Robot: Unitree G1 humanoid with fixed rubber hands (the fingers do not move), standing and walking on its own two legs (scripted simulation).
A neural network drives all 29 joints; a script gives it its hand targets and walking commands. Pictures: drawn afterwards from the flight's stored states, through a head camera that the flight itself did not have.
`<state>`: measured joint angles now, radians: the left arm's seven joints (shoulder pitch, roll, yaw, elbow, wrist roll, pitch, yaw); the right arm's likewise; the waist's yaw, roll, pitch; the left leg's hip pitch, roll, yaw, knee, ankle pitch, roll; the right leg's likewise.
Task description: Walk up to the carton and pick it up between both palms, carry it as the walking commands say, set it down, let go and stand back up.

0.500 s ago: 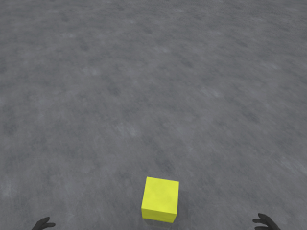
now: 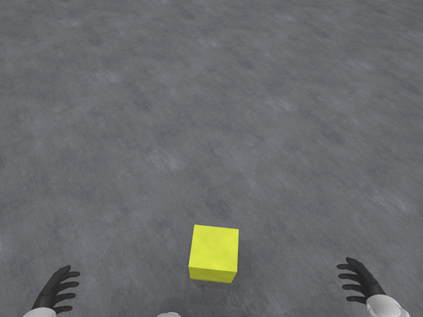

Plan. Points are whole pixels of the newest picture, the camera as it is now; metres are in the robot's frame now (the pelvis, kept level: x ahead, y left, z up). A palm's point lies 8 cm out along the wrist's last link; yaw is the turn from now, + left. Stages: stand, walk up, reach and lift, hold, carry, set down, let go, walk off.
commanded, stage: reach and lift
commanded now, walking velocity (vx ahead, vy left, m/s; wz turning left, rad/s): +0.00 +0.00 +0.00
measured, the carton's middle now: (213, 255) +0.41 -0.01 -0.65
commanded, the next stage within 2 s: none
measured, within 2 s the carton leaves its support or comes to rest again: neither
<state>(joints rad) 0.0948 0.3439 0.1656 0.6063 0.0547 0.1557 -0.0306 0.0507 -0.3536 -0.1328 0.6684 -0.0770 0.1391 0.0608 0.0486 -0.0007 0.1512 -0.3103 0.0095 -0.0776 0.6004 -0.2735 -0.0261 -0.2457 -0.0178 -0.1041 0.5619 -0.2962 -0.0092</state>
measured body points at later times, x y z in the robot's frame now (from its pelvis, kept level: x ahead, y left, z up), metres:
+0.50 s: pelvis -0.03 +0.01 -0.05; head +0.13 +0.01 +0.37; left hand +0.26 +0.27 -0.15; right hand +0.29 -0.25 -0.14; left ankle +0.03 +0.13 -0.73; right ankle +0.00 -0.11 -0.73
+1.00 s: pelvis -0.05 +0.01 -0.09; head +0.19 -0.01 +0.29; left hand +0.39 +0.21 -0.19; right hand +0.39 -0.22 -0.19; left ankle +0.03 +0.13 -0.73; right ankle +0.00 -0.11 -0.73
